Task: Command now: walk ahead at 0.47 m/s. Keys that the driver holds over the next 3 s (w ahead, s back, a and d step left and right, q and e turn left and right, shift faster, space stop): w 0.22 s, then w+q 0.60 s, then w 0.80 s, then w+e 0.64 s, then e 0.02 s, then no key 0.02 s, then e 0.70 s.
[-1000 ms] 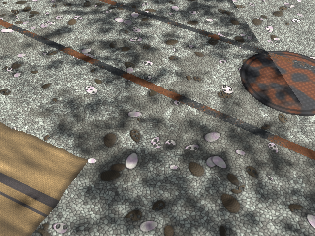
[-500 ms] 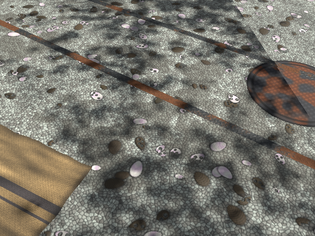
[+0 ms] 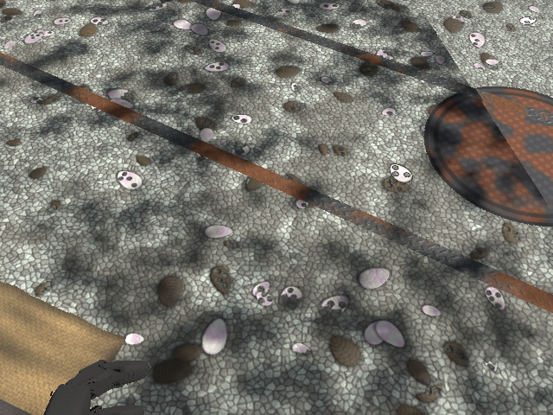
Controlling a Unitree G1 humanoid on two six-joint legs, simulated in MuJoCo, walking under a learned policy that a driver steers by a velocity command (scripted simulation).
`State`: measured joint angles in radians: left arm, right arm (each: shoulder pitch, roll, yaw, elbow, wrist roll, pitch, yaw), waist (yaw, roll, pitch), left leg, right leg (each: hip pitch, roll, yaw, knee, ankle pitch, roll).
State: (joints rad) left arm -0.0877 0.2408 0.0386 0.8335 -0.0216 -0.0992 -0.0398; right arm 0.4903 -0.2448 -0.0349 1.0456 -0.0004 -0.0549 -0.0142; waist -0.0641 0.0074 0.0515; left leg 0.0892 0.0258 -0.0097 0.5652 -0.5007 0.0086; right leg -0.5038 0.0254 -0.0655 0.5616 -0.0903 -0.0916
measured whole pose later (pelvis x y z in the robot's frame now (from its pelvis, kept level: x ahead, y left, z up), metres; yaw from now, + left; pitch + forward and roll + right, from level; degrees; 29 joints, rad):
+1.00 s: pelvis +0.57 +0.09 +0.02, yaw +20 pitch +3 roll +1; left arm 0.01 0.28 0.03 0.77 0.00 -0.13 -0.03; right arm 0.39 -0.29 -0.07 0.81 0.01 -0.05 -0.02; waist -0.08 -0.04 0.00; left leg -0.02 -0.10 -0.17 0.39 -0.40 0.06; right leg -0.49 0.00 0.03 0.45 0.02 -0.02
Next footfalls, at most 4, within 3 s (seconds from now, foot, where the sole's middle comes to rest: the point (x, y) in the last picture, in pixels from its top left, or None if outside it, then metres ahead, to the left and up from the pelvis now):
0.50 left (207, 414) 0.46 0.16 -0.75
1.02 right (255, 284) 0.78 0.03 -0.75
1.54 left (135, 235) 0.96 0.37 -0.75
2.08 right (193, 145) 1.31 0.22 -0.75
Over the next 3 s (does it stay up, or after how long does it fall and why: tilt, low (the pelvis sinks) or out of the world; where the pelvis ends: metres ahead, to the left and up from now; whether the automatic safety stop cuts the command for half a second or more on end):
stays up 1.42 0.30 0.01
